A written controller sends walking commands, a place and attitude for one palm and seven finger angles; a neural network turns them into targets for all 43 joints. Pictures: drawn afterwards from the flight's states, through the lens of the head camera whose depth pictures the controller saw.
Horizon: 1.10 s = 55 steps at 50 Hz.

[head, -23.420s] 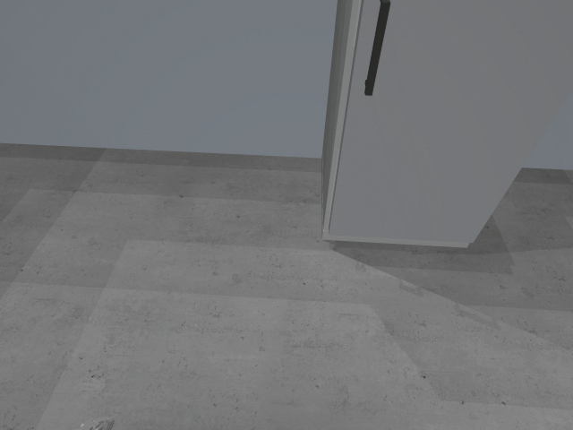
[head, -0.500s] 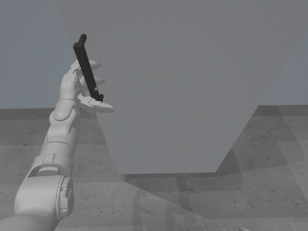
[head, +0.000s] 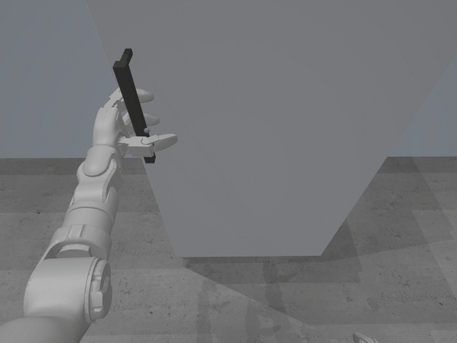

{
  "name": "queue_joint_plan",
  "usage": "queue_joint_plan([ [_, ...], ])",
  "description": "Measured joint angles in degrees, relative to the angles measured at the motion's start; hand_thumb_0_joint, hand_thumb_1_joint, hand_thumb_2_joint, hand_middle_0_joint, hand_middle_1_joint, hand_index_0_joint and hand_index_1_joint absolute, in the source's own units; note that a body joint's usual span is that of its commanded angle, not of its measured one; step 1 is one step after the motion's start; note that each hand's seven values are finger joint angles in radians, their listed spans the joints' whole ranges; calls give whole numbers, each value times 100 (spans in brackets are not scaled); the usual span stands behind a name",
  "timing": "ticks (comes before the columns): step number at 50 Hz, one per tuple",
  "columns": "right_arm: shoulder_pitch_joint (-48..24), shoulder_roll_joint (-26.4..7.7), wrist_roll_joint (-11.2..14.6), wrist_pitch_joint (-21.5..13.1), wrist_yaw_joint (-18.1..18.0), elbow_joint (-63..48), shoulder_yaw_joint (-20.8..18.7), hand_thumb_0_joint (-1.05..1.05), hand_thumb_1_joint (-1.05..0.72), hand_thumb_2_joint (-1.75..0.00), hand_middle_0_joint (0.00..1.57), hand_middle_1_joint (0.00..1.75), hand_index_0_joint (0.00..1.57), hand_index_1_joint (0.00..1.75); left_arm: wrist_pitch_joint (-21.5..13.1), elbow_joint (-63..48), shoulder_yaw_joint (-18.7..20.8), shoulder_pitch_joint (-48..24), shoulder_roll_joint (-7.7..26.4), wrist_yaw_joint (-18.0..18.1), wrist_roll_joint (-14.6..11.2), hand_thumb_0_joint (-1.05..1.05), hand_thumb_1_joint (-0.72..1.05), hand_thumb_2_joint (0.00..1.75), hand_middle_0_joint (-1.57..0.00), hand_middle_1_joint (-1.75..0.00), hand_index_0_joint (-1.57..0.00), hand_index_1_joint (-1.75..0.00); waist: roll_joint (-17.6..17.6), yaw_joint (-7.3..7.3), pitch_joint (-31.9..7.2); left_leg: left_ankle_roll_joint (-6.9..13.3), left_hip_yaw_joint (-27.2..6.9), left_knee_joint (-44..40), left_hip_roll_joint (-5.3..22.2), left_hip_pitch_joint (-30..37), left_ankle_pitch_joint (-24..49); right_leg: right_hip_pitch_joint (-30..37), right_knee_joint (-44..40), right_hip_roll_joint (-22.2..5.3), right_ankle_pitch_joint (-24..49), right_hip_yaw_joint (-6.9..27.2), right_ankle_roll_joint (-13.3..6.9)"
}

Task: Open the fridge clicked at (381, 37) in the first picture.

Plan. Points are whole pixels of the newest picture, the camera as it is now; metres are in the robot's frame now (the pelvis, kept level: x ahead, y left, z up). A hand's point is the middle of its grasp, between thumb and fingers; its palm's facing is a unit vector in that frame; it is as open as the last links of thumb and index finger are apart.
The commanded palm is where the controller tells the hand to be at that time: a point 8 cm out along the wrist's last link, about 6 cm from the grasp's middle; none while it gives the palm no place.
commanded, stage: grip the handle and tug to test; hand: left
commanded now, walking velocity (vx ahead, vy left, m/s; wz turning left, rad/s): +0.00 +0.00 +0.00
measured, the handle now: (140, 112) +0.50 +0.17 +0.13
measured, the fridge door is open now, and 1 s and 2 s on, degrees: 0 0 14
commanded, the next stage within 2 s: pull the door a little, standing still in 1.06 s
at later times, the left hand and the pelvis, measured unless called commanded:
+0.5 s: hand (146, 130) +0.45 +0.15 +0.14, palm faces +0.02 -1.00 +0.00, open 5.5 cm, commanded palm +0.41 +0.20 +0.14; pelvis +0.01 +0.00 +0.00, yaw -1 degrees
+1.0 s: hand (146, 131) +0.44 +0.15 +0.14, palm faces +0.02 -1.00 +0.01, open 5.6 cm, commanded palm +0.39 +0.20 +0.14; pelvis +0.03 +0.00 +0.01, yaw -2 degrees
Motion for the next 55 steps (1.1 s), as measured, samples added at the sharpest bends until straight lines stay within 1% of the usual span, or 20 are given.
queue_joint_plan([
  [6, 56, 1, 0, 17, 22, -21, -3, 0, -91, -90, 20, 30, 20, 30, -42, -53, 62, 74, -3, -43, -26, -1, 22, 61, -38, -130, -37, -130, 8, -6, -32, -1, 27, 6, 11, 7, -27, -4, 3, 10, -13, 30, 2],
  [14, 117, -8, 3, 42, 39, -7, -44, 1, -91, -90, 20, 30, 20, 30, 37, -317, 57, 268, -26, 16, -55, 0, 59, 77, -41, -136, -40, -135, 36, 11, -44, -3, 46, -10, 18, 56, -50, 38, -19, 19, -23, 53, 4],
  [18, 107, -4, 4, 61, 40, -9, -43, 1, -91, -90, 20, 30, 20, 30, 88, -432, 69, 364, -25, 32, -54, 0, 74, 83, -41, -137, -39, -136, 29, 0, -50, -5, 61, -40, 23, 110, -56, 83, -45, 26, -25, 70, 3],
  [36, -41, -6, 8, 148, 15, -134, -52, 1, -91, -90, 20, 30, 20, 30, 322, -947, 80, 720, -74, -5, -84, 1, 76, 80, -38, -138, -37, -136, 14, 30, -62, -23, 90, -176, 27, 307, -74, 264, -179, 42, -33, 105, -4],
  [45, -70, 10, 22, 195, 47, -253, -60, 1, -91, -90, 20, 30, 20, 30, 572, -1529, 86, 1114, -130, 60, -149, 1, 78, 80, -35, -139, -35, -137, 29, 49, -85, -28, 154, -283, 31, 460, -102, 383, -271, 52, -46, 171, 2],
  [50, -79, 23, 23, 210, 79, -317, -84, 1, -91, -90, 20, 30, 20, 30, 776, -2019, 85, 1451, -181, 127, -180, 1, 79, 79, -32, -140, -32, -137, 45, 64, -112, -32, 206, -378, 34, 583, -122, 482, -362, 60, -49, 225, 10],
  [55, -115, 42, 30, 241, 93, -389, -81, 1, -91, -90, 20, 30, 20, 30, 964, -2538, 108, 1825, -203, 92, -224, 1, 79, 79, -29, -138, -30, -136, 33, 68, -125, -38, 259, -497, 37, 739, -144, 613, -472, 70, -52, 281, 17],
])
